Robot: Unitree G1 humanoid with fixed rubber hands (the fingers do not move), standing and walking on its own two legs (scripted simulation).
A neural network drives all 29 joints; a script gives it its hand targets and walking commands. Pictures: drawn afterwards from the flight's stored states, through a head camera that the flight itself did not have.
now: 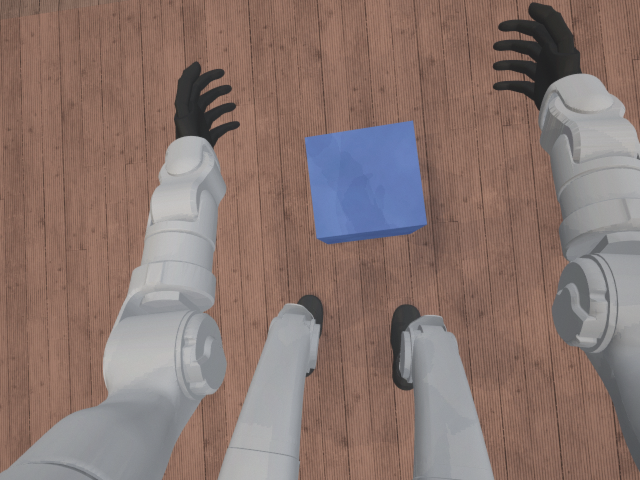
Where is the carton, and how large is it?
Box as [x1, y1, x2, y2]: [305, 121, 426, 243]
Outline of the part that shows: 412,121 305,137 317,238 326,243 333,243 410,233 426,224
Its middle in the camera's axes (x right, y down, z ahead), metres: +0.10 -0.12 +0.86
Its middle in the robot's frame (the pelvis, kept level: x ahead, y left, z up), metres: +0.49 +0.02 -0.52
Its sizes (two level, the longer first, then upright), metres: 0.210 0.200 0.250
